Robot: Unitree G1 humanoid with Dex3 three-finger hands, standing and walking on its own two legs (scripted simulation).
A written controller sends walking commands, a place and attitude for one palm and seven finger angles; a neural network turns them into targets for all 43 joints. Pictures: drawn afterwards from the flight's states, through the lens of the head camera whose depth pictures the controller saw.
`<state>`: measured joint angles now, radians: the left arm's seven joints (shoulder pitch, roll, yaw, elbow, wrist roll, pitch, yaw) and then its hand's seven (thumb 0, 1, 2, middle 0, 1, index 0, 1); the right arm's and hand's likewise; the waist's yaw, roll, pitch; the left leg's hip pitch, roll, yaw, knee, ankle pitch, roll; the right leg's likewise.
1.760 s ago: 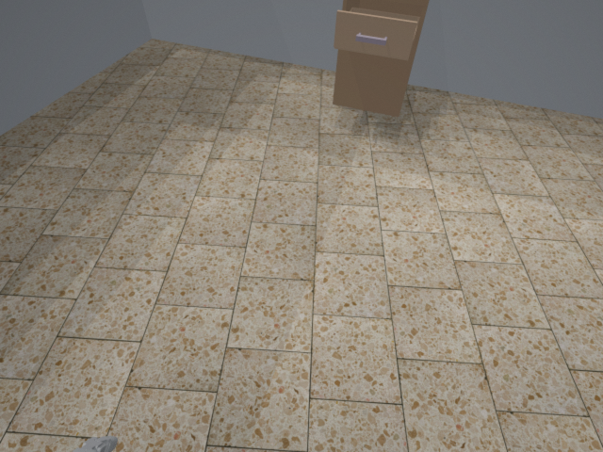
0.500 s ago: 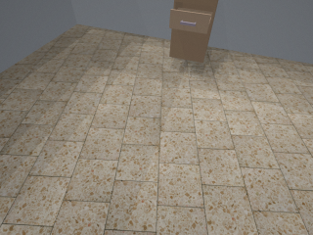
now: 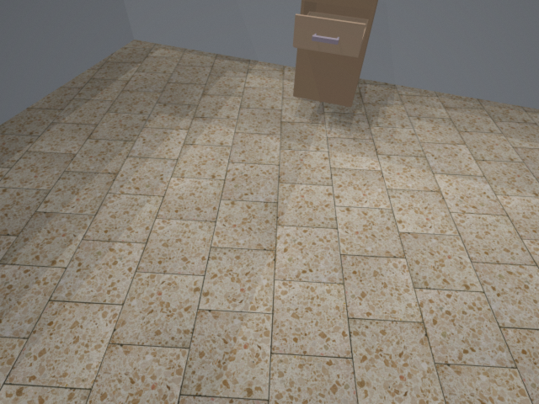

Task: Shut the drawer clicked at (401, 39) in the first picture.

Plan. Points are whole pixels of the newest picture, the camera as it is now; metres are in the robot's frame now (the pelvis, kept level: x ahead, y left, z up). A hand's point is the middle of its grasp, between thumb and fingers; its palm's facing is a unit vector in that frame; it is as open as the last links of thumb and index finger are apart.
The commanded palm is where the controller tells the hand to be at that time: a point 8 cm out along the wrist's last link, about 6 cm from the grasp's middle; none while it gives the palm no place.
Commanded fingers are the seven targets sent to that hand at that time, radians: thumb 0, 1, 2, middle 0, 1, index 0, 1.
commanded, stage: walk to a spot facing it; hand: left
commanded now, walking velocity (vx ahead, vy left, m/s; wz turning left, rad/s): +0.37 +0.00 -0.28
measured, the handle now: (326, 38) +1.96 -0.20 -0.23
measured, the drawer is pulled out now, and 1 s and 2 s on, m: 0.25 0.25 0.25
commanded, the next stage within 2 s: none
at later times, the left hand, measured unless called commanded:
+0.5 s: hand out of the picture +0.05 +0.15 -0.19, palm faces +0.02 -0.99 -0.17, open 7.4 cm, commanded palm none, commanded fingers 0.00 0.90 0.90 -0.20 -0.30 -0.20 -0.30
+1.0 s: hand (201, 258) +0.45 +0.18 -0.17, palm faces -0.18 -0.97 -0.19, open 7.4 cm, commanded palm none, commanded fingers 0.00 0.90 0.90 -0.20 -0.30 -0.20 -0.30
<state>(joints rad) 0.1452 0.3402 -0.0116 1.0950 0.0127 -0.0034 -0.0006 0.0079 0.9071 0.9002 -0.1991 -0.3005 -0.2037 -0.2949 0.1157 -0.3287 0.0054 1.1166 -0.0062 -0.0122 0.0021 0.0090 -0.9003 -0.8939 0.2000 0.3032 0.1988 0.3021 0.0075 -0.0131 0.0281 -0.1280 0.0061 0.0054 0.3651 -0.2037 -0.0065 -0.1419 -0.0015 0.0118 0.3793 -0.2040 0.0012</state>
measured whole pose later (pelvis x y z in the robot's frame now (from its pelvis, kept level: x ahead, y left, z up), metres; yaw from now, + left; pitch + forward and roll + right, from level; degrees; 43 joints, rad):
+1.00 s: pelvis +0.32 +0.02 -0.01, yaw -13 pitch +0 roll +1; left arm 0.19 0.19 0.07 0.97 0.04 -0.01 -0.02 0.00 0.92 0.90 -0.19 -0.30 -0.19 -0.29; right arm 0.31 -0.18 -0.06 1.07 -0.03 -0.07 -0.01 -0.01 -0.94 -0.89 0.20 0.30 0.20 0.30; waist 0.00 -0.03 0.01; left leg -0.16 0.01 0.22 0.41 -0.25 0.05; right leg -0.53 -0.11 -0.08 0.85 -0.23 0.00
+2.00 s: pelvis +0.77 -0.10 -0.03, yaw -19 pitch -1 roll +1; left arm 0.10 0.18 0.06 1.01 0.04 -0.04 -0.03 0.01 0.92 0.90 -0.19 -0.30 -0.20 -0.29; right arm 0.47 -0.10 -0.04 1.18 -0.02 -0.06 0.00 0.01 -0.90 -0.89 0.20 0.30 0.20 0.30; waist -0.05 0.00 0.07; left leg 0.01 0.11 0.26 0.54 -0.47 -0.05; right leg -0.43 -0.07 -0.16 0.58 -0.12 -0.05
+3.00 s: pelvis +1.19 -0.21 -0.01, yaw -25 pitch -1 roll +1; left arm 0.10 0.18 0.06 1.02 0.03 0.00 -0.03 0.01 0.91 0.90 -0.19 -0.30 -0.20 -0.29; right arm 0.45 -0.13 -0.04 1.14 -0.03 -0.06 -0.02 0.00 -0.91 -0.89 0.20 0.30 0.20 0.30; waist -0.06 0.00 0.08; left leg 0.08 0.07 0.31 0.36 -0.40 -0.03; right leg -0.50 -0.08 -0.13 0.67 -0.20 -0.04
